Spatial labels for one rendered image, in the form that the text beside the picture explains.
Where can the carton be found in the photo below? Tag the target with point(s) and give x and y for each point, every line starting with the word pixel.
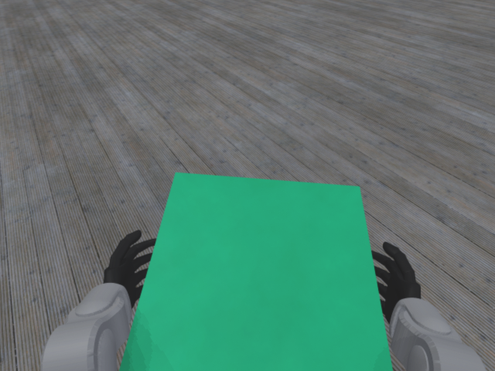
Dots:
pixel 259 275

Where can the right robot forearm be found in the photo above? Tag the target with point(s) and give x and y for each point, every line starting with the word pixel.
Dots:
pixel 422 340

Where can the left robot forearm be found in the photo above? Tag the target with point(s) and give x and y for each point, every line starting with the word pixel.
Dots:
pixel 92 334

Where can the left robot hand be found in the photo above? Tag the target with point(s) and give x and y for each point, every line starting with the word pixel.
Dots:
pixel 122 267

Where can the right robot hand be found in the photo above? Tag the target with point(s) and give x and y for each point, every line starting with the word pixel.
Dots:
pixel 400 281

